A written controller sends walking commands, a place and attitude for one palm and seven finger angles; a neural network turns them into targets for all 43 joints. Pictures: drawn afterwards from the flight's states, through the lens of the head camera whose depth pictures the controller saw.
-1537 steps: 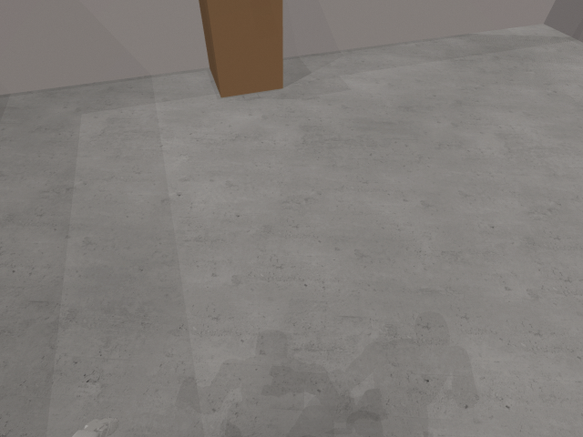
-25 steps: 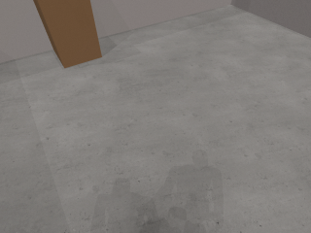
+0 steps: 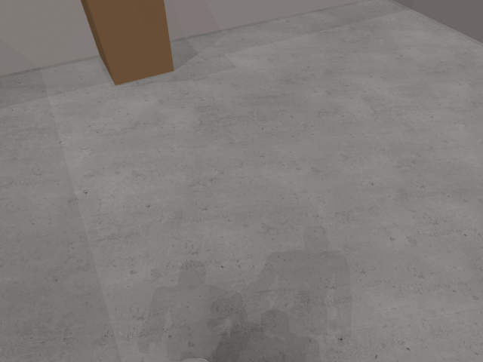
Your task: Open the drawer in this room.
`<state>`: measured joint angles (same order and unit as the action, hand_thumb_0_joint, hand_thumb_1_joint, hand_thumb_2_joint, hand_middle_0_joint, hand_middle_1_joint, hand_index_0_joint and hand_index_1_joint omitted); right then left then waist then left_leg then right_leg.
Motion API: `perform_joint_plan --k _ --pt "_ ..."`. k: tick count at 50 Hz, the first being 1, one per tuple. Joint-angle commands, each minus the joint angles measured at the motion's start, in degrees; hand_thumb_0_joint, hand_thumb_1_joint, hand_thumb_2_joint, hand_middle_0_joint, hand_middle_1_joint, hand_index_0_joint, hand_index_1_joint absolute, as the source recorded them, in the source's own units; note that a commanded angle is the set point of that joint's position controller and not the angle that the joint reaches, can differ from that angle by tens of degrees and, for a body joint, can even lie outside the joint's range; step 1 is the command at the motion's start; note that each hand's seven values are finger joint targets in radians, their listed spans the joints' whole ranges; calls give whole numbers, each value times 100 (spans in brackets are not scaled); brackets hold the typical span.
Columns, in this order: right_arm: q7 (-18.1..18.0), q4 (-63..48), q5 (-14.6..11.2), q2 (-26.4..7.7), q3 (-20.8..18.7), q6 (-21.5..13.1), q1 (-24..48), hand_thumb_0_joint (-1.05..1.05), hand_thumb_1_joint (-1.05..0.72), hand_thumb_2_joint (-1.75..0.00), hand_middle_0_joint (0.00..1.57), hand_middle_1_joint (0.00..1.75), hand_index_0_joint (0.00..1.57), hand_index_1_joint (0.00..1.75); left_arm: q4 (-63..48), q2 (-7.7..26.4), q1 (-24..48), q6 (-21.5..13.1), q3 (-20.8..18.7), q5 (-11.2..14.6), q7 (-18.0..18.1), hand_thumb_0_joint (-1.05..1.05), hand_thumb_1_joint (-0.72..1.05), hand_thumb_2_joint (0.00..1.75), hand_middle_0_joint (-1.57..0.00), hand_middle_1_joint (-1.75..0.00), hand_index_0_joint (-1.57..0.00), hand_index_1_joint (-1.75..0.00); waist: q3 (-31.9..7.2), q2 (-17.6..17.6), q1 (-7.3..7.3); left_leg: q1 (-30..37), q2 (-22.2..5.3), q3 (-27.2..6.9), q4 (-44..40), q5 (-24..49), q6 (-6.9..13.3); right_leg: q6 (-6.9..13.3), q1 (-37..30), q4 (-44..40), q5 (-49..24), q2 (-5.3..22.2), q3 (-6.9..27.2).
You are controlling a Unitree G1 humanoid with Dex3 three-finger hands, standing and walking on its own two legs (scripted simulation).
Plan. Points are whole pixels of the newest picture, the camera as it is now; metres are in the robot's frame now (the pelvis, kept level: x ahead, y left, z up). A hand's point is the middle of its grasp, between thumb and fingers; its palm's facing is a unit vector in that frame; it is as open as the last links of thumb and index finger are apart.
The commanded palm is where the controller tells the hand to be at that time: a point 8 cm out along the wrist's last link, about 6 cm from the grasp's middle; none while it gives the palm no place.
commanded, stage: turn or walk to find it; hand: left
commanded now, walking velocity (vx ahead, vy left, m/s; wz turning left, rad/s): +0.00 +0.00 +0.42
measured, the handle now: out of the picture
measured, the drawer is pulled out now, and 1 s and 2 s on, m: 0.00 0.00 0.00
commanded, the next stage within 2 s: stand and wait in 0.82 s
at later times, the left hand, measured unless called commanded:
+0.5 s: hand out of the picture -0.04 +0.13 -0.14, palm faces +0.32 -0.90 -0.28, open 7.4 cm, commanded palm none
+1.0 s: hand out of the picture -0.11 +0.16 -0.16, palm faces +0.54 -0.81 -0.23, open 7.4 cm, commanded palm none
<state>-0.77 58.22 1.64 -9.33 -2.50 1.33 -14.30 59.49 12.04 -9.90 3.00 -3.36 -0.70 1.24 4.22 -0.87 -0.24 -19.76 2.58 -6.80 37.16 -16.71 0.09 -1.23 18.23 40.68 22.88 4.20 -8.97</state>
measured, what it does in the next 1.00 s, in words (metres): steps on the spot, turning left: right foot, then left foot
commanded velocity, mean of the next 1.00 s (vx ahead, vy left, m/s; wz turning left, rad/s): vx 0.07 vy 0.00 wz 0.34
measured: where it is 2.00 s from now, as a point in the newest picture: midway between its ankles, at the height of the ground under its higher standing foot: (200, 341)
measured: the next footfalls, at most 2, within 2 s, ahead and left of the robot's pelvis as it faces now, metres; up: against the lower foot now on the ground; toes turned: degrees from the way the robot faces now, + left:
right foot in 0.22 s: +0.01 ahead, -0.14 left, +0.00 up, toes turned +9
left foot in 0.72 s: -0.07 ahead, +0.08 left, +0.00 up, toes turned +29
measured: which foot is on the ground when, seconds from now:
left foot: down 0.00-0.22, up 0.24-0.70, down 0.72-1.00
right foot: up 0.00-0.20, down 0.22-0.72, up 0.74-1.00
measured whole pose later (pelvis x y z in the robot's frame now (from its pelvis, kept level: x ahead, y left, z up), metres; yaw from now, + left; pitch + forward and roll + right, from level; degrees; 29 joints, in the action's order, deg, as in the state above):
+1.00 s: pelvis -0.03 -0.03 +0.01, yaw +30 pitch -1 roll +0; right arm -0.3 56.0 1.3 -9.8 -2.0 -0.2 -7.7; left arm 57.9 13.6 -13.9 1.9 -2.6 -1.3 -0.2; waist 2.9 -1.2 2.4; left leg -9.3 0.6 -0.5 26.4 -15.8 1.3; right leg -3.9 24.8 56.0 24.5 5.6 -3.1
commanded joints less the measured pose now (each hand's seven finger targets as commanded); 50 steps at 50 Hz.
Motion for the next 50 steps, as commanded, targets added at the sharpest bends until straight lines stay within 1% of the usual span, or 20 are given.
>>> perform_joint_plan --k 1,5,9,10,11,12,14,17,26,30,32,34,35,36,37,38,40,43,48,50 --pt "-136 -396 15 -1353 -284 -117 -287 0 -90 -90 20 30 20 30 -665 432 174 -178 -107 -10 39 0 90 90 -20 -30 -20 -30 -573 1428 -43 708 -1594 -2782 -1881 1879 1286 -24 831 1477 865 -295 974" --pt "-134 -437 28 -1371 -339 -47 -376 0 -90 -90 20 30 20 30 -775 364 277 -230 -46 47 11 0 90 90 -20 -30 -20 -30 -960 978 -119 1238 -1277 -2492 -1551 2483 1137 -109 623 605 679 -504 986" --pt "-54 -563 -25 -1295 -376 27 -137 0 -90 -90 20 30 20 30 -654 517 -367 -271 -83 78 36 0 90 90 -20 -30 -20 -30 -1076 879 149 393 -686 -1977 -1227 1639 553 -109 -1143 -1813 -747 -588 774" --pt "-15 -611 -76 -1084 -356 25 -87 0 -90 -90 20 30 20 30 -603 834 -550 -299 -147 41 68 0 90 90 -20 -30 -20 -30 -1001 393 216 -574 -386 -1501 -805 712 252 16 -2040 -2219 -819 32 1250" --pt "11 -753 -85 -812 -315 5 -58 0 -90 -90 20 30 20 30 -680 1280 -531 -311 -255 -44 105 0 90 90 -20 -30 -20 -30 -775 -964 267 -1565 188 -379 256 -495 -93 466 -2311 -2565 -430 1409 2591" --pt "4 -841 -26 -965 -374 43 149 0 -90 -90 20 30 20 30 -835 1397 -283 -287 -262 -55 91 0 90 90 -20 -30 -20 -30 -363 -1167 264 -1590 167 -46 1422 -1399 -168 942 -1281 -2782 -448 2221 3057" --pt "38 -695 9 -983 -409 182 300 0 -90 -90 20 30 20 30 -904 1073 87 -292 -219 -27 96 0 90 90 -20 -30 -20 -30 237 -745 64 -1352 -175 -75 2771 -1128 -119 1026 -172 -2773 -580 1862 2602" --pt "107 -494 -13 -823 -338 214 35 0 -90 -90 20 30 20 30 -926 793 90 -368 -105 -36 51 0 90 90 -20 -30 -20 -30 243 -693 -109 -1304 -228 262 3338 -462 -251 770 -351 -2370 -1902 1236 1364" --pt "95 -600 -75 -809 -136 158 1015 0 -90 -90 20 30 20 30 -529 977 -1270 -398 -118 -85 86 0 90 90 -20 -30 -20 -30 -336 -876 376 -1139 -342 663 2038 -921 -387 926 -1829 -1751 -4611 1457 1028" --pt "94 -653 -132 -744 -46 72 1262 0 -90 -90 20 30 20 30 -401 1112 -1417 -366 -172 -120 89 0 90 90 -20 -30 -20 -30 -578 -1126 468 -555 -287 960 756 -1094 -258 979 -2032 -1514 -4988 1520 953" --pt "85 -611 -147 -749 -32 27 1099 0 -90 -90 20 30 20 30 -352 1140 -1329 -359 -179 -111 88 0 90 90 -20 -30 -20 -30 -728 -1179 350 -128 -244 1115 -18 -747 -188 839 -2018 -1301 -5004 1495 783" --pt "79 -508 -131 -887 -56 -46 678 0 -90 -90 20 30 20 30 -328 1125 -1110 -350 -174 -43 71 0 90 90 -20 -30 -20 -30 -895 -1030 49 937 -277 1207 -1348 395 -86 479 -1549 -707 -4591 1339 395" --pt "78 -450 -89 -1247 -145 -113 397 0 -90 -90 20 30 20 30 -404 969 -1113 -334 -152 4 51 0 90 90 -20 -30 -20 -30 -1189 -190 -115 2167 -942 544 -1676 1858 173 163 -562 156 -3401 1075 78" --pt "65 -416 -75 -1816 -304 -115 126 0 -90 -90 20 30 20 30 -569 623 -1079 -312 -48 16 10 0 90 90 -20 -30 -20 -30 -1243 1538 -239 3091 -2439 -1189 -1461 4425 912 -195 1109 1251 731 350 -73" --pt "25 -311 -148 -1919 -326 -37 -76 0 -90 -90 20 30 20 30 -691 599 -784 -235 17 -30 53 0 90 90 -20 -30 -20 -30 -1122 1356 -308 2755 -2714 -1037 -1365 5483 1275 -240 1250 1685 1571 290 411" --pt "-45 -305 -129 -1782 -300 -50 53 0 -90 -90 20 30 20 30 -610 591 -645 -172 6 -5 99 0 90 90 -20 -30 -20 -30 -1086 1512 -267 2436 -2470 -933 -1344 5221 1325 -283 1188 1968 1447 283 715" --pt "-89 -413 -81 -1475 -229 -58 492 0 -90 -90 20 30 20 30 -517 688 -466 -165 -48 -6 39 0 90 90 -20 -30 -20 -30 -509 1052 -104 1936 -1980 -551 -1372 4618 1170 -296 1324 2232 804 249 773" --pt "-71 -478 -90 -1280 -171 -132 605 0 -90 -90 20 30 20 30 -380 560 -681 -185 -24 -15 -26 0 90 90 -20 -30 -20 -30 -578 759 47 1645 -1630 -299 -1581 3519 988 -321 1067 2143 285 180 734" --pt "-7 -373 -36 -1229 -231 -227 202 0 -90 -90 20 30 20 30 -539 470 -333 -240 21 -92 -177 0 90 90 -20 -30 -20 -30 85 1054 -63 881 -1594 -785 -2492 -418 1084 -216 1147 1452 79 176 559" --pt "-3 -335 -13 -1214 -246 -254 128 0 -90 -90 20 30 20 30 -614 383 -206 -296 54 -100 -235 0 90 90 -20 -30 -20 -30 135 1100 -73 704 -1527 -790 -2547 -894 1059 -165 889 789 55 151 469"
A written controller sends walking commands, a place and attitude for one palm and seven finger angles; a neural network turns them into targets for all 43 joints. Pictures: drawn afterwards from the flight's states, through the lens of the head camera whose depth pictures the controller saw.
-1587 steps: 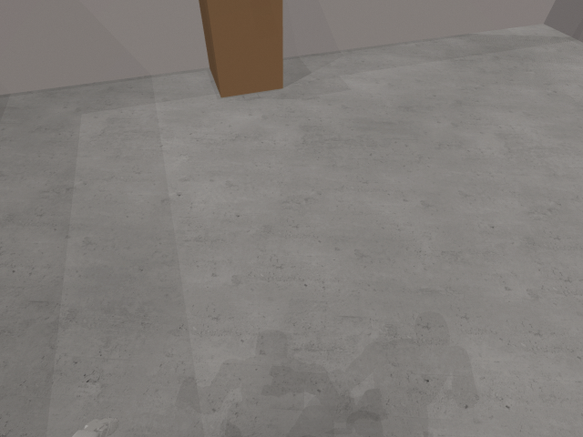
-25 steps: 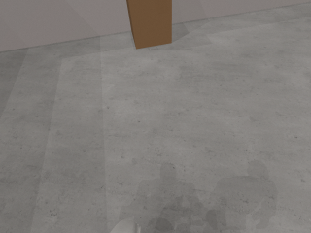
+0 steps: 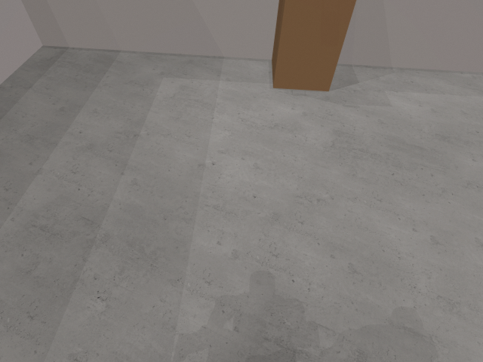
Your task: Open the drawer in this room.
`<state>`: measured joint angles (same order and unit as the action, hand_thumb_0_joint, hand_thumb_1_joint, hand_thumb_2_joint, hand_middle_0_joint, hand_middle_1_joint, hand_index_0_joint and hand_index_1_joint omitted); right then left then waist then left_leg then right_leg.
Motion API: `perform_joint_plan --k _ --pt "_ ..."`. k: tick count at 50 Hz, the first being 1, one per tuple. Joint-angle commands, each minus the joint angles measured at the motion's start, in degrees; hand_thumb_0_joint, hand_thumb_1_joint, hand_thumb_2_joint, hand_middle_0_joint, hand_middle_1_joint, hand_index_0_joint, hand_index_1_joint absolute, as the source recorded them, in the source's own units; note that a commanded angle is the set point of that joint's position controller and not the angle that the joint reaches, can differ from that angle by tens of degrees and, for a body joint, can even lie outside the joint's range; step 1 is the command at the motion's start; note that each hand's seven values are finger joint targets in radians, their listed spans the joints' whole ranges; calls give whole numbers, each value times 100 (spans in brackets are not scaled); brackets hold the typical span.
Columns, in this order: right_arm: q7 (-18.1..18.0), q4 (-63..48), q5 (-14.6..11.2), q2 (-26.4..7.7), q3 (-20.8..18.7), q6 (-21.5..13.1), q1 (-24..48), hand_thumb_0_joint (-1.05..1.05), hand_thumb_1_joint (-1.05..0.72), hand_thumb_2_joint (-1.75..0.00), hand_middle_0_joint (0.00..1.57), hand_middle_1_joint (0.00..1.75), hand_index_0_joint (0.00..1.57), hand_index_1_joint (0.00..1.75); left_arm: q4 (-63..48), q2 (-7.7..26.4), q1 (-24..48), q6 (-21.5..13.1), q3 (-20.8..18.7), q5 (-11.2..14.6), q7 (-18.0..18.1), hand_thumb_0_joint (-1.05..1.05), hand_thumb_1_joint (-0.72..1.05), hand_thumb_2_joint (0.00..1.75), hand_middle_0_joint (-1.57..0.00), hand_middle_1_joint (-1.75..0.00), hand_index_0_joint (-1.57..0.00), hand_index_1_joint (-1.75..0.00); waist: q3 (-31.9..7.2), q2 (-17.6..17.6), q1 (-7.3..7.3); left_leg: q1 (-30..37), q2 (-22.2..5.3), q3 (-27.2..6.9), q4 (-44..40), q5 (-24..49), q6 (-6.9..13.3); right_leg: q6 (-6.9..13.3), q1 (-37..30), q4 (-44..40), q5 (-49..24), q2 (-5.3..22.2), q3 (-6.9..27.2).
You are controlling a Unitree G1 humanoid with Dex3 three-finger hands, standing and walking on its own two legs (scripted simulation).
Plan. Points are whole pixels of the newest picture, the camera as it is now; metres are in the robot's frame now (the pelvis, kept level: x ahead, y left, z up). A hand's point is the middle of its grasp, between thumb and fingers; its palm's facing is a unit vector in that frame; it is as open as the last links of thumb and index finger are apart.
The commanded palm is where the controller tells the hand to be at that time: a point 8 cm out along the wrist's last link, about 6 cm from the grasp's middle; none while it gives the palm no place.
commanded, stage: turn or walk to find it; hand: left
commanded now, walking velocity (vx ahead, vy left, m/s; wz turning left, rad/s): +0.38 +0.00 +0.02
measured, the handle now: out of the picture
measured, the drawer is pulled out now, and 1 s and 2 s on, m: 0.00 0.00 0.00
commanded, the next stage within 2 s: none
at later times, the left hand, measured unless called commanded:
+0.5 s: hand out of the picture +0.01 +0.09 -0.16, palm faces +0.16 -0.98 -0.14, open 7.4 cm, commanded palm none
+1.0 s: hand (160, 228) +0.42 +0.24 -0.16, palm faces +0.07 -0.99 -0.16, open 7.4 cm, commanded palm none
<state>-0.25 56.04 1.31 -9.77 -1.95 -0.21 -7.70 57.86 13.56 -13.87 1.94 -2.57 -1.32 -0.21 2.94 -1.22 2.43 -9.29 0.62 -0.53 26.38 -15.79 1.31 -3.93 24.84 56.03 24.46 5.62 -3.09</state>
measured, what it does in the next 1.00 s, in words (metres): walks ahead: right foot, then left foot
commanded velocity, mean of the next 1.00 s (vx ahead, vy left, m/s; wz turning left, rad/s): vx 0.38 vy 0.00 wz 0.00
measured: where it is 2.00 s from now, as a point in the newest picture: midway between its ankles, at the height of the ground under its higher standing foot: (238, 242)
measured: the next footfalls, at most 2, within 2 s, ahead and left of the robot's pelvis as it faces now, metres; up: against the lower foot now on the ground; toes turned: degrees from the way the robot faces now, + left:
right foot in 0.14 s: +0.08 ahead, -0.14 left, +0.00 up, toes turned -6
left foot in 0.68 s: +0.34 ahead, +0.11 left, +0.00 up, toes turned +11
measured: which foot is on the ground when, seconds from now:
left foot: down 0.00-0.14, up 0.16-0.66, down 0.68-1.00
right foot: up 0.00-0.12, down 0.14-0.68, up 0.70-1.00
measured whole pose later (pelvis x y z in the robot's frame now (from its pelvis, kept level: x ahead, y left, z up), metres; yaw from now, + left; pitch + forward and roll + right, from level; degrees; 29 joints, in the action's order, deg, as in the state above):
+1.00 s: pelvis +0.33 +0.05 +0.00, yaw +1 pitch -1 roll -1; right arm -1.2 61.4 0.9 -9.2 -3.8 -5.2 -17.6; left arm 57.0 11.8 -8.2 -0.5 -4.4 -1.8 -0.8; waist 1.2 -2.7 0.2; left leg -5.7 1.4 10.9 20.2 -14.4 5.2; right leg -2.6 38.2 63.7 7.8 8.3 -2.7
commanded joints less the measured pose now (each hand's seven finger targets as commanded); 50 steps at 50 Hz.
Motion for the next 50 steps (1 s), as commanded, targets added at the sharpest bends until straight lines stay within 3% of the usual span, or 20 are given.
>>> perform_joint_plan --k 1,4,6,7,8,9,10,12,14,22,29,30,32,33,34,35,38,40,44,50 --pt "-53 -97 27 -1144 -308 -110 -581 0 -90 -90 20 30 20 30 -466 182 210 -221 -15 -40 -105 0 90 90 -20 -30 -20 -30 258 1065 -337 -411 -1305 -1416 -1449 -1094 922 132 22 -1076 -119 -45 -180" --pt "-62 -15 31 -1107 -314 -116 -584 0 -90 -90 20 30 20 30 -309 125 -204 -307 -44 -43 -144 0 90 90 -20 -30 -20 -30 118 902 -119 -858 -1186 -1277 -1038 -1448 750 172 -1125 -2152 -444 -253 -390" --pt "-60 -1 -2 -835 -265 -124 -579 0 -90 -90 20 30 20 30 20 350 -1140 -400 -122 -79 -105 0 90 90 -20 -30 -20 -30 -36 41 291 -1844 -587 -780 344 -1827 361 288 -2598 -3104 -318 -59 -24" --pt "-36 -173 -65 -415 -163 -164 -580 0 -90 -90 20 30 20 30 147 858 -1685 -461 -239 -124 -36 0 90 90 -20 -30 -20 -30 -177 -1487 500 -2874 101 49 2127 -1823 74 733 -3228 -4102 1080 1269 1872" --pt "13 -422 -36 -565 -173 -146 -154 0 -90 -90 20 30 20 30 169 1043 -1888 -442 -272 -24 33 0 90 90 -20 -30 -20 -30 92 -1659 639 -3319 -18 11 3198 -1913 61 1172 -2811 -4993 1980 2108 3283" --pt "44 -404 6 -713 -236 -132 66 0 -90 -90 20 30 20 30 155 990 -1686 -483 -276 12 59 0 90 90 -20 -30 -20 -30 457 -1526 549 -3421 -250 -284 3868 -1338 109 1235 -2191 -5228 2432 2071 3581" --pt "82 -326 19 -744 -279 -124 58 0 -90 -90 20 30 20 30 99 752 -1311 -505 -225 6 72 0 90 90 -20 -30 -20 -30 790 -959 313 -3454 -420 -299 4182 -833 96 1230 -1734 -5197 2370 1974 3230" --pt "135 24 55 -526 -292 -58 -533 0 -90 -90 20 30 20 30 -17 333 -716 -563 -126 12 91 0 90 90 -20 -30 -20 -30 646 -472 -119 -3001 -612 -135 4135 78 -63 929 -1410 -4960 1063 1409 1715" --pt "157 192 58 -337 -286 1 -785 0 -90 -90 20 30 20 30 89 123 -837 -618 -76 20 107 0 90 90 -20 -30 -20 -30 582 -495 -190 -2733 -637 63 3971 503 -185 827 -1317 -4986 161 1065 970" --pt "196 17 18 -166 -251 -78 -70 0 -90 -90 20 30 20 30 657 -43 -1751 -772 -32 -5 176 0 90 90 -20 -30 -20 -30 524 -477 3 -3445 -759 345 3010 801 -315 1109 -2457 -4804 -1906 1035 474" --pt "223 -241 -26 -31 -162 -223 668 0 -90 -90 20 30 20 30 859 10 -1899 -670 -68 -25 228 0 90 90 -20 -30 -20 -30 639 -737 121 -2305 -504 794 1297 414 -35 1120 -2552 -4362 -3244 1082 203" --pt "196 -197 -20 -90 -176 -255 451 0 -90 -90 20 30 20 30 837 69 -1800 -663 -87 -24 233 0 90 90 -20 -30 -20 -30 473 -695 -27 -1863 -402 845 1083 285 39 1102 -2565 -4000 -3743 1084 135" --pt "98 234 25 -355 -236 -334 -923 0 -90 -90 20 30 20 30 797 179 -1543 -650 -116 23 220 0 90 90 -20 -30 -20 -30 -411 -400 -664 39 -113 985 374 610 171 850 -2242 -2211 -4554 736 -335" --pt "27 464 53 -878 -371 -370 -1821 0 -90 -90 20 30 20 30 737 -6 -1616 -651 -105 49 175 0 90 90 -20 -30 -20 -30 -1097 416 -980 1603 -864 53 251 573 370 635 -1201 -853 -3228 387 -495" --pt "-38 630 74 -1515 -524 -383 -2384 0 -90 -90 20 30 20 30 611 -356 -1846 -647 -45 108 98 0 90 90 -20 -30 -20 -30 -1525 1727 -1014 2739 -2450 -2292 -343 765 953 451 497 943 395 -404 -511" --pt "-55 665 -16 -1588 -514 -327 -2289 0 -90 -90 20 30 20 30 426 -293 -1512 -640 -17 73 132 0 90 90 -20 -30 -20 -30 -1535 1527 -950 2439 -2821 -2739 -937 132 1160 536 962 1760 862 -384 96" --pt "-65 392 0 -721 -298 -397 -1197 0 -90 -90 20 30 20 30 362 -273 -648 -571 -50 -17 16 0 90 90 -20 -30 -20 -30 -49 402 -551 196 -2332 -1659 -1403 -291 935 491 1121 1945 -290 288 280" --pt "-77 395 3 -475 -209 -475 -1037 0 -90 -90 20 30 20 30 386 -476 -863 -430 -48 -74 -22 0 90 90 -20 -30 -20 -30 72 355 -252 -411 -1947 -825 -1532 86 758 395 753 1565 -564 358 219" --pt "-79 335 -38 -365 -234 -556 -1109 0 -90 -90 20 30 20 30 109 -405 -625 -278 -131 -81 -68 0 90 90 -20 -30 -20 -30 137 610 -93 -319 -1644 -235 -1759 780 699 206 1214 1252 -1488 397 219" --pt "-101 444 -65 -477 -213 -579 -1602 0 -90 -90 20 30 20 30 -376 -190 562 -249 -131 -51 -135 0 90 90 -20 -30 -20 -30 344 563 -230 567 -1510 127 -1600 2351 603 112 1825 271 -2020 315 11"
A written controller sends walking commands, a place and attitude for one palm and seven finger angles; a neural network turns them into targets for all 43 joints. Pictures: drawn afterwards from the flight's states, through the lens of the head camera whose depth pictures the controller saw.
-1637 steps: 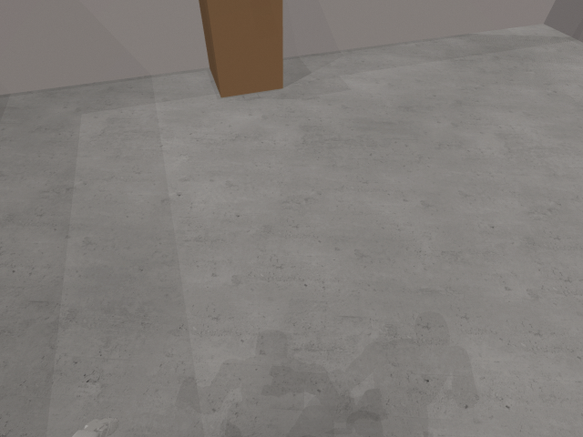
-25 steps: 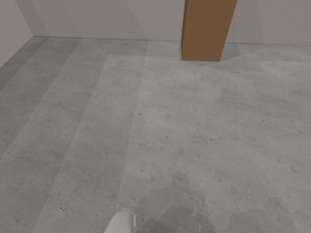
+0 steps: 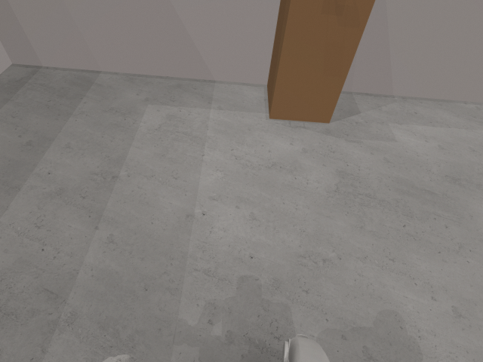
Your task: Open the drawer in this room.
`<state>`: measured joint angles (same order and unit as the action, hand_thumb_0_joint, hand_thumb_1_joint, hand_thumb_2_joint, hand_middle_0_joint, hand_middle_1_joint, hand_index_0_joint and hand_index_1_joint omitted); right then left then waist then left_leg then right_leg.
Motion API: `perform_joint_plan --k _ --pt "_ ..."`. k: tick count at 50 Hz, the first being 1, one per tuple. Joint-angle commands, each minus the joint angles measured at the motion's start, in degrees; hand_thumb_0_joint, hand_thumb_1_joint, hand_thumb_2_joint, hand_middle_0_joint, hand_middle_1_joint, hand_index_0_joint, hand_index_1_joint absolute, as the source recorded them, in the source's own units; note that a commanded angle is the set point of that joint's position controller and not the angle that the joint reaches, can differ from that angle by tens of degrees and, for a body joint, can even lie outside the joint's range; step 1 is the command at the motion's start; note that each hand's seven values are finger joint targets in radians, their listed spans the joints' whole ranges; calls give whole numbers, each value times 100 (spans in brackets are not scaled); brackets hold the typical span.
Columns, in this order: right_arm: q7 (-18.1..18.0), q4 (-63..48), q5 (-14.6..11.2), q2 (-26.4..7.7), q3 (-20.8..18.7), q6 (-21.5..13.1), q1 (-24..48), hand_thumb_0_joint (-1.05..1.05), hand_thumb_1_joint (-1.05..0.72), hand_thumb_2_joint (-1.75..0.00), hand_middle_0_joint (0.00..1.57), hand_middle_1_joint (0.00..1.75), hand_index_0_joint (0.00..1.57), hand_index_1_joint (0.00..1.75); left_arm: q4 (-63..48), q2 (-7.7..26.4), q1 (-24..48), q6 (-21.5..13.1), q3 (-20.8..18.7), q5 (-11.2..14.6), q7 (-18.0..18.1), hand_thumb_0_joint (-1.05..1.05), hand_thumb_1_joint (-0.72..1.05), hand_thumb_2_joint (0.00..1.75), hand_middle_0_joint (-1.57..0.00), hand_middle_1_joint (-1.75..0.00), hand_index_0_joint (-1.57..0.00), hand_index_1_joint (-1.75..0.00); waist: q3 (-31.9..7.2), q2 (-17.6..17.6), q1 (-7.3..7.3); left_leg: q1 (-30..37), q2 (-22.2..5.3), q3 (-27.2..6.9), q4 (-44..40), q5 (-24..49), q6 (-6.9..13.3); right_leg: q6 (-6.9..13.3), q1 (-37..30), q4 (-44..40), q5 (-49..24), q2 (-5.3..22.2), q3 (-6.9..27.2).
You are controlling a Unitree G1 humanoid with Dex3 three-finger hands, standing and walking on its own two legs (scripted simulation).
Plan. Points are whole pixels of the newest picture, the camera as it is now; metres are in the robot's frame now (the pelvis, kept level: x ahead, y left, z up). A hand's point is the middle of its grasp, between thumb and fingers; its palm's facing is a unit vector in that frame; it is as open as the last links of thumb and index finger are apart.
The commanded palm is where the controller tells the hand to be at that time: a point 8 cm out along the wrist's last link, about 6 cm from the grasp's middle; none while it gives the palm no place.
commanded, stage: turn or walk to find it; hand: left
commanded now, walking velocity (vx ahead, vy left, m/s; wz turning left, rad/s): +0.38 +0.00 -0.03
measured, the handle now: out of the picture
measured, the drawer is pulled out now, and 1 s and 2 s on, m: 0.00 0.00 0.00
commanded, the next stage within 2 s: stand and wait in 1.58 s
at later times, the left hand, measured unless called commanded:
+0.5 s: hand (173, 301) +0.27 +0.15 -0.18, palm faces +0.05 -0.97 -0.22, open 7.1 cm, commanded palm none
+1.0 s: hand (156, 233) +0.43 +0.23 -0.18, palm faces +0.04 -0.99 -0.12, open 7.4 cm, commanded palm none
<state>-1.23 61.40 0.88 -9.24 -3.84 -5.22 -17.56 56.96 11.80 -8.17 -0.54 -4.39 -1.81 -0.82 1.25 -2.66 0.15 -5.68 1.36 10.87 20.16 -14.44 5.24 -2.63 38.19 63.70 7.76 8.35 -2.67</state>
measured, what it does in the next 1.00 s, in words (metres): walks ahead: right foot, then left foot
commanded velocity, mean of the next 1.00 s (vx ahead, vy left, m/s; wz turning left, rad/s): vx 0.38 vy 0.00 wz -0.02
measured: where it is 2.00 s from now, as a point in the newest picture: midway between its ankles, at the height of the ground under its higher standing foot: (235, 241)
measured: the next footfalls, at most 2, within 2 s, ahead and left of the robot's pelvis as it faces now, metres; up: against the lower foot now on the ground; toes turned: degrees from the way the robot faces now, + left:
right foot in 0.28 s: +0.28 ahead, -0.14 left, +0.00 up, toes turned -9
left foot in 0.74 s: +0.44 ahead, +0.12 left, +0.00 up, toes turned +10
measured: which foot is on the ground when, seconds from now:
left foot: down 0.00-0.28, up 0.30-0.72, down 0.74-1.00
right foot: up 0.00-0.26, down 0.28-0.74, up 0.76-1.00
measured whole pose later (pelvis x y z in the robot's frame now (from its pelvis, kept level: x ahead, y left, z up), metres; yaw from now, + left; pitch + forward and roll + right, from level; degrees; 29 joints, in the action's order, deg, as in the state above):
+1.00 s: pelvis +0.41 +0.06 +0.00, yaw -2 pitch -1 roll -2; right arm -1.3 60.0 1.1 -8.9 -4.0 -4.7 -15.5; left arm 61.7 10.5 -14.3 -0.3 -4.0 -1.7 -1.0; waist 2.7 -2.2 0.9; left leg -7.7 -1.1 12.2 21.1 -13.0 4.5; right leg -1.8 33.2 66.3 11.4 6.9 -2.7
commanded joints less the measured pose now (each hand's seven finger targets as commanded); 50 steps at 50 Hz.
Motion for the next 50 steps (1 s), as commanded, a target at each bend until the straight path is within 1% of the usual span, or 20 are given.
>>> perform_joint_plan --k 1,8,10,12,13,14,15,16,18,20,24,32,35,36,37,38,39,41,45,50 --pt "-10 -42 -14 -526 -24 -73 -762 0 -90 -90 20 30 20 30 -375 -13 242 -14 75 1 -81 0 90 90 -20 -30 -20 -30 550 737 -91 308 -1576 -993 -919 2458 219 -1 451 -804 -369 29 -91" --pt "-40 263 59 -575 -6 12 -1429 0 -90 -90 20 30 20 30 -713 -12 1230 -136 162 49 -92 0 90 90 -20 -30 -20 -30 557 856 -407 1118 -1658 -896 -461 3940 235 323 -188 -2449 151 -382 -446" --pt "-58 302 37 -661 -14 26 -1259 0 -90 -90 20 30 20 30 -609 58 734 -184 143 53 -71 0 90 90 -20 -30 -20 -30 218 910 -121 1298 -1683 -746 67 5099 193 491 -918 -2885 393 -621 -582" --pt "-51 318 -12 -777 -24 42 -1103 0 -90 -90 20 30 20 30 -174 298 -584 -291 80 26 -33 0 90 90 -20 -30 -20 -30 -550 782 440 977 -1454 -595 1581 5355 -42 635 -2798 -3628 -87 -835 -721" --pt "13 235 -78 -673 -25 29 -1056 0 -90 -90 20 30 20 30 112 699 -1460 -354 -10 -5 29 0 90 90 -20 -30 -20 -30 -1056 223 789 -432 -1199 -489 2877 3973 -209 900 -4582 -3618 -750 -89 14" --pt "31 68 -138 -338 43 -14 -1088 0 -90 -90 20 30 20 30 372 1236 -2278 -369 -163 19 105 0 90 90 -20 -30 -20 -30 -1543 -860 901 -2235 -276 -272 4770 -571 -444 1570 -5911 -3812 -2055 1622 2311" --pt "18 -22 -131 -397 15 36 -886 0 -90 -90 20 30 20 30 412 1353 -2112 -333 -158 125 111 0 90 90 -20 -30 -20 -30 -1221 -349 731 -2660 -226 -858 5718 -1731 -377 1858 -5391 -4150 -2418 1923 2486" --pt "39 -6 -87 -315 -10 87 -823 0 -90 -90 20 30 20 30 263 1187 -1551 -349 -146 134 96 0 90 90 -20 -30 -20 -30 -956 -514 542 -2821 -509 -1178 6007 -1311 -369 1659 -4716 -4436 -1199 1775 2393" --pt "75 -32 -10 -224 -23 216 -368 0 -90 -90 20 30 20 30 164 593 -890 -355 -31 149 131 0 90 90 -20 -30 -20 -30 63 134 241 -2847 -913 -1232 5694 -497 -411 1263 -3226 -4930 63 1326 1641" --pt "111 62 64 -51 9 331 -553 0 -90 -90 20 30 20 30 209 287 -811 -409 53 86 153 0 90 90 -20 -30 -20 -30 186 -90 -11 -2590 -994 -1065 5244 -198 -526 1078 -2528 -5136 155 942 1008" --pt "195 -130 87 -17 -23 422 -329 0 -90 -90 20 30 20 30 222 291 -841 -476 32 42 160 0 90 90 -20 -30 -20 -30 218 -413 -139 -2572 -1081 -846 4243 110 -710 1121 -2185 -5315 241 695 483" --pt "341 -748 46 -242 14 282 1180 0 -90 -90 20 30 20 30 447 669 -1224 -438 10 32 119 0 90 90 -20 -30 -20 -30 554 -322 186 -2033 -845 -537 1957 220 -655 1127 -2722 -5295 532 859 453" --pt "281 -538 73 -528 -46 176 405 0 -90 -90 20 30 20 30 453 687 -1113 -361 -22 54 125 0 90 90 -20 -30 -20 -30 135 121 -239 -295 -578 -326 934 222 -600 861 -2427 -4092 86 581 75" --pt "222 -311 93 -923 -137 133 -407 0 -90 -90 20 30 20 30 409 536 -1126 -348 12 75 91 0 90 90 -20 -30 -20 -30 -355 886 -571 893 -897 -781 574 -21 -455 647 -1959 -2732 -32 187 -281" --pt "159 -154 159 -1615 -306 103 -1127 0 -90 -90 20 30 20 30 305 180 -1329 -339 75 132 31 0 90 90 -20 -30 -20 -30 -779 2381 -749 1858 -2386 -2867 -89 -238 12 320 -662 -872 1813 -566 -716" --pt "86 -109 112 -1742 -308 186 -1227 0 -90 -90 20 30 20 30 181 305 -1085 -300 113 103 67 0 90 90 -20 -30 -20 -30 -815 2512 -790 1678 -2800 -3577 -659 -728 264 318 -167 208 2518 -576 -85" --pt "47 -195 77 -1496 -257 196 -802 0 -90 -90 20 30 20 30 187 340 -799 -292 86 97 65 0 90 90 -20 -30 -20 -30 -436 1706 -680 1124 -2834 -3429 -801 -979 391 354 87 666 2122 -324 145" --pt "60 -373 71 -961 -91 142 -136 0 -90 -90 20 30 20 30 293 228 -746 -264 63 33 -23 0 90 90 -20 -30 -20 -30 222 953 -307 53 -2351 -2405 -948 -797 203 315 -175 624 1326 -14 189" --pt "22 -272 18 -619 -27 32 -110 0 -90 -90 20 30 20 30 425 -34 -1111 -80 56 -4 -26 0 90 90 -20 -30 -20 -30 221 819 19 -285 -1845 -1346 -1129 148 -29 157 -397 471 525 -28 127" --pt "-19 -149 1 -486 -38 -22 -476 0 -90 -90 20 30 20 30 156 -11 -649 -2 -16 0 -47 0 90 90 -20 -30 -20 -30 305 706 26 228 -1806 -1014 -1102 1216 41 30 296 202 18 18 135"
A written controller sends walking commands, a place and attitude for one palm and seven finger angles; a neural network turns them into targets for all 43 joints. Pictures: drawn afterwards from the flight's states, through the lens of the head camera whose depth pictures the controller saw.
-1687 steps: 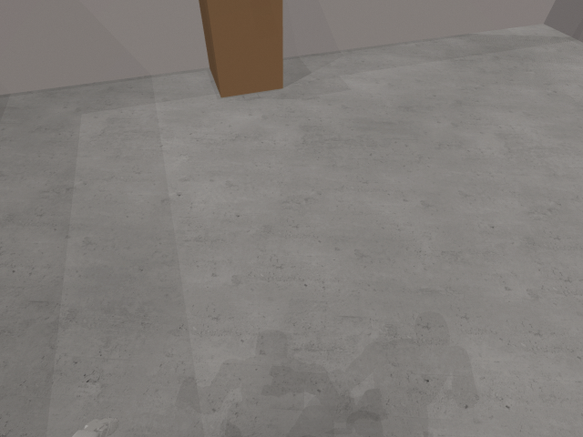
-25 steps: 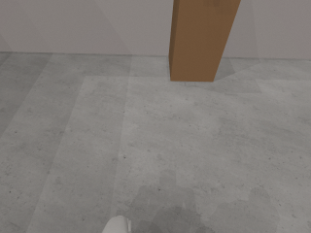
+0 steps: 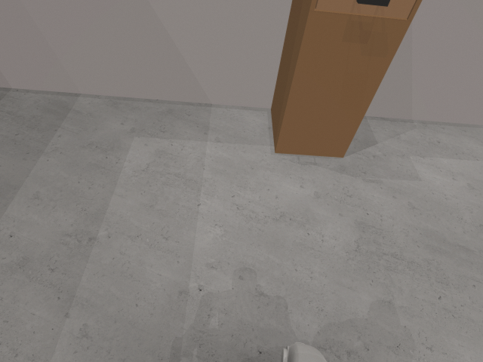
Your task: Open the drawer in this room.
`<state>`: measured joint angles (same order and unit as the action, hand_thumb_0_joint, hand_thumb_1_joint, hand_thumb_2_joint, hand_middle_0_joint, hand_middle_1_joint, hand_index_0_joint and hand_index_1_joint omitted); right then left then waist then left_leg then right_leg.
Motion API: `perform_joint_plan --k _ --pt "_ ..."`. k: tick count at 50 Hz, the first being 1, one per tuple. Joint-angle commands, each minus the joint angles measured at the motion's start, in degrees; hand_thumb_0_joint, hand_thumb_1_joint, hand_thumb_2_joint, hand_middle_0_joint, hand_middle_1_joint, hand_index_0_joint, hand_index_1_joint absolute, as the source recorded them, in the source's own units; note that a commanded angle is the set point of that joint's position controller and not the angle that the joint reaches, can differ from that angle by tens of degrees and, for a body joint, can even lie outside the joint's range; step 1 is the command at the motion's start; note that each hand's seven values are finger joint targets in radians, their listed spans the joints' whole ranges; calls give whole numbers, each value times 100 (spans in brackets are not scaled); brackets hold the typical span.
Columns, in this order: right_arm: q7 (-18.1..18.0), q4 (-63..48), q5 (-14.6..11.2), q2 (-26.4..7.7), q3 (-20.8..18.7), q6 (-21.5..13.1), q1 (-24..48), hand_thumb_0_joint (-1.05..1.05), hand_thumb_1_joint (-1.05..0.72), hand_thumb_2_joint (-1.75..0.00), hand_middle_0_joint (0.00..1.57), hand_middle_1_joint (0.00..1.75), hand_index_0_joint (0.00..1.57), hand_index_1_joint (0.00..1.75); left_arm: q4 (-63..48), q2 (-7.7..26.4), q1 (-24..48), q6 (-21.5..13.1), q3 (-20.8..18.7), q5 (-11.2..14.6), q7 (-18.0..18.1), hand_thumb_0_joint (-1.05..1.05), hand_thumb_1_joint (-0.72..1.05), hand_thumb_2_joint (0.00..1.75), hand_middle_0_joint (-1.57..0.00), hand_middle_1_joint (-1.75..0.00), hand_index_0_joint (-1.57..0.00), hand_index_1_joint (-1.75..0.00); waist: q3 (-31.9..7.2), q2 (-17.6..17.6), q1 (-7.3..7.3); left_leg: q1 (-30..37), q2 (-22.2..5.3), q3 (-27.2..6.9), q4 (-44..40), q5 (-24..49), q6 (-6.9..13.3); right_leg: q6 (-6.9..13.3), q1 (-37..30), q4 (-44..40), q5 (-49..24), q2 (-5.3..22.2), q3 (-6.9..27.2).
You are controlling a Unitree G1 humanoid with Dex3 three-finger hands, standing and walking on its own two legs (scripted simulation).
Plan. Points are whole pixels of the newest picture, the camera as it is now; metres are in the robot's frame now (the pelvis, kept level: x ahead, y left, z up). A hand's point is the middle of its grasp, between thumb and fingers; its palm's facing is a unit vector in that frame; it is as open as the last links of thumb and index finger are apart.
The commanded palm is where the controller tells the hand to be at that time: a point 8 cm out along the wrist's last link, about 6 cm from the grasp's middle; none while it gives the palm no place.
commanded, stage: turn or walk to find it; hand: left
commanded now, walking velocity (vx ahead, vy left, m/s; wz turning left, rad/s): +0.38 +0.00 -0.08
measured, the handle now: out of the picture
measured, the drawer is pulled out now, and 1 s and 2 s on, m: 0.00 0.00 0.00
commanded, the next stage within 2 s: stand and wait in 0.58 s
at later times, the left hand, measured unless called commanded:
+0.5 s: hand (199, 274) +0.32 +0.11 -0.18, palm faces +0.02 -0.98 -0.18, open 7.2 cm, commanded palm none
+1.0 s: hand (182, 268) +0.34 +0.15 -0.20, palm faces +0.00 -0.99 -0.13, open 7.4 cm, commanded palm none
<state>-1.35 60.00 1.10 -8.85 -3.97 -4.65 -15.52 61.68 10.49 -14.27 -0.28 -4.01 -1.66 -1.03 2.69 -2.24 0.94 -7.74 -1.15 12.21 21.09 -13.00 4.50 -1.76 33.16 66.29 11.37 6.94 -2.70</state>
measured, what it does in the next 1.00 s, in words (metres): walks ahead: right foot, then left foot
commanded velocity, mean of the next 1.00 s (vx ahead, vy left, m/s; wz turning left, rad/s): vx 0.21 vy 0.00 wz -0.14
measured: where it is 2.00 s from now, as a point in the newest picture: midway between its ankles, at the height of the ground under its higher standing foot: (242, 319)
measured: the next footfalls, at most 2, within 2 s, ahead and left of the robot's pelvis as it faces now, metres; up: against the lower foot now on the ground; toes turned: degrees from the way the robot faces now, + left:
right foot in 0.36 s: +0.29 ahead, -0.14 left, +0.00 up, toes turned -12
left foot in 0.84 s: +0.47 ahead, +0.08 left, +0.00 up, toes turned +1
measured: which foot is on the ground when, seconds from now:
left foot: down 0.00-0.36, up 0.38-0.82, down 0.84-1.00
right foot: up 0.00-0.34, down 0.36-0.84, up 0.86-1.00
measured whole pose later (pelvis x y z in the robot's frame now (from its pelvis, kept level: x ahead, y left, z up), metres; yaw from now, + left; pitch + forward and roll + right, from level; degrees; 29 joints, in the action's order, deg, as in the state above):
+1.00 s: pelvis +0.36 -0.01 -0.01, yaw -7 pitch -2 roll -1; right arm -1.1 56.3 1.6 -7.1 -1.0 -2.0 -3.1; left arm 63.9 8.5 -17.1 1.3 -3.1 -0.5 0.1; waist 7.3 -1.1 3.8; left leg -17.7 -6.0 12.1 31.7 -12.0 2.6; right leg -2.0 22.7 63.0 29.8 3.5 -4.1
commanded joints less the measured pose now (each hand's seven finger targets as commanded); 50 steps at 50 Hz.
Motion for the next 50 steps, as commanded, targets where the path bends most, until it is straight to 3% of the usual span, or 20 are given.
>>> perform_joint_plan --k 1,8,11,14,16,17,18,19,21,24,29,36,38,40,41,42,43,44,46,50 --pt "-14 39 -23 -532 -22 -83 -774 0 -90 -90 20 30 20 30 -372 110 110 -23 -52 -14 -33 0 90 90 -20 -30 -20 -30 191 668 -76 592 -1564 -1083 -1160 1318 154 -71 930 -157 -357 153 87" --pt "-57 441 43 -460 25 -68 -1620 0 -90 -90 20 30 20 30 -770 74 1397 -100 67 23 -78 0 90 90 -20 -30 -20 -30 404 786 -441 1436 -1618 -916 -881 2746 267 90 1010 -1774 -224 6 -327" --pt "-57 545 58 -492 39 -32 -1688 0 -90 -90 20 30 20 30 -897 36 1695 -143 104 45 -87 0 90 90 -20 -30 -20 -30 451 845 -463 1465 -1639 -734 -723 3170 283 250 590 -2504 -109 -134 -426" --pt "-56 615 31 -623 35 -6 -1530 0 -90 -90 20 30 20 30 -759 125 1120 -205 86 44 -47 0 90 90 -20 -30 -20 -30 149 918 -130 1344 -1590 -536 -20 4779 211 483 -645 -3083 152 -526 -689" --pt "-32 572 -36 -728 3 -2 -1292 0 -90 -90 20 30 20 30 -316 418 -322 -317 -3 9 -2 0 90 90 -20 -30 -20 -30 -681 657 523 794 -1310 -320 1631 4785 -68 625 -2754 -3809 -548 -646 -767" --pt "41 465 -99 -557 8 -13 -1243 0 -90 -90 20 30 20 30 -42 893 -1204 -377 -119 -18 77 0 90 90 -20 -30 -20 -30 -1229 28 858 -634 -937 -144 3082 2964 -266 940 -4391 -3798 -1057 410 308" --pt "46 263 -150 -263 57 -27 -1314 0 -90 -90 20 30 20 30 127 1412 -1758 -385 -244 39 148 0 90 90 -20 -30 -20 -30 -1623 -966 800 -2263 12 -252 5049 -1693 -489 1678 -5402 -4152 -2514 1961 2607" --pt "30 208 -161 -333 25 52 -1078 0 -90 -90 20 30 20 30 72 1458 -1389 -357 -275 128 166 0 90 90 -20 -30 -20 -30 -1455 -468 671 -2495 -178 -1092 5884 -1817 -377 1811 -4771 -4606 -1934 2152 2680" --pt "79 101 -63 -226 -30 143 -492 0 -90 -90 20 30 20 30 -156 846 -456 -360 -135 142 168 0 90 90 -20 -30 -20 -30 -81 71 339 -2841 -668 -1320 5887 -793 -358 1343 -2974 -5097 -333 1641 1888" --pt "134 214 46 -8 -2 313 -862 0 -90 -90 20 30 20 30 -214 349 -31 -440 4 64 196 0 90 90 -20 -30 -20 -30 147 -228 -169 -2285 -817 -1163 5090 -288 -499 997 -1752 -5506 283 1066 876" --pt "234 -154 68 -97 -26 371 -232 0 -90 -90 20 30 20 30 -182 425 -241 -546 -23 37 166 0 90 90 -20 -30 -20 -30 208 -395 -195 -2563 -867 -980 3927 166 -692 1064 -1828 -5679 -139 846 423" --pt "255 -477 27 -178 161 239 1049 0 -90 -90 20 30 20 30 125 576 -756 -490 80 67 201 0 90 90 -20 -30 -20 -30 148 -390 161 -1987 -465 -575 1858 232 -679 995 -2832 -4990 -3058 771 149" --pt "192 -427 15 -268 170 196 964 0 -90 -90 20 30 20 30 202 601 -731 -422 73 70 231 0 90 90 -20 -30 -20 -30 43 -380 74 -1347 -351 -549 1364 312 -644 926 -2854 -4636 -3381 754 237" --pt "107 -181 32 -583 129 148 231 0 -90 -90 20 30 20 30 153 632 -594 -337 59 110 241 0 90 90 -20 -30 -20 -30 -409 -192 -287 -37 -301 -485 440 1377 -606 610 -2658 -3639 -3195 411 56" --pt "56 -90 71 -1007 44 111 -222 0 -90 -90 20 30 20 30 104 489 -758 -305 86 146 238 0 90 90 -20 -30 -20 -30 -867 532 -407 1277 -1083 -1114 556 3207 -363 347 -1758 -2744 -1778 21 -97" --pt "22 -36 72 -1447 -65 148 -637 0 -90 -90 20 30 20 30 73 248 -1040 -270 114 193 231 0 90 90 -20 -30 -20 -30 -1374 1732 -494 2174 -2394 -2113 700 5165 296 156 -875 -1416 1786 -487 -366" --pt "-50 -94 -5 -1566 -27 218 -516 0 -90 -90 20 30 20 30 -19 280 -923 -205 134 170 242 0 90 90 -20 -30 -20 -30 -1408 1757 -444 1721 -2763 -2126 467 5376 615 92 -808 -512 2829 -434 46" --pt "-90 -213 1 -1433 -20 221 -200 0 -90 -90 20 30 20 30 -45 324 -722 -124 77 163 247 0 90 90 -20 -30 -20 -30 -1279 1695 -415 1244 -2768 -2091 237 4554 722 36 -633 -28 2638 -310 238" --pt "-73 -403 23 -1072 32 273 331 0 -90 -90 20 30 20 30 -155 360 -390 -43 -19 103 168 0 90 90 -20 -30 -20 -30 -586 1229 -242 360 -2344 -1601 -26 3150 569 1 -493 165 2144 -127 201" --pt "-39 -461 31 -891 0 298 668 0 -90 -90 20 30 20 30 -177 31 -633 145 -33 70 124 0 90 90 -20 -30 -20 -30 -404 1127 -6 -600 -1916 -1003 -473 1305 372 -43 -910 -396 1431 -140 -32"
